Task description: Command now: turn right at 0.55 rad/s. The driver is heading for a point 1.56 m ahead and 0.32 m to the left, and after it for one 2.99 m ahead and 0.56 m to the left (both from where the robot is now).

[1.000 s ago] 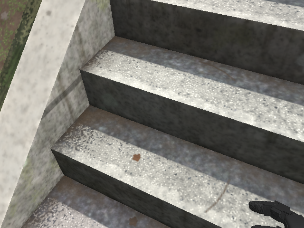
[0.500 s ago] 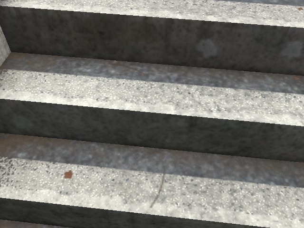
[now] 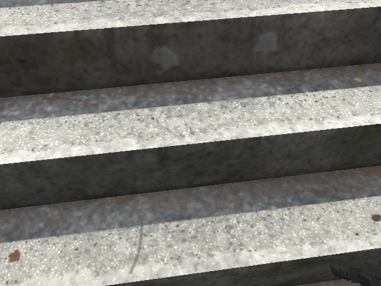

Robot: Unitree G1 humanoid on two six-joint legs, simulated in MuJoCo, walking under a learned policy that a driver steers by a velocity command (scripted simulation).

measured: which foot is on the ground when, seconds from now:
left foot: up 0.00-0.22, down 0.24-1.00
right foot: down 0.00-0.80, up 0.82-1.00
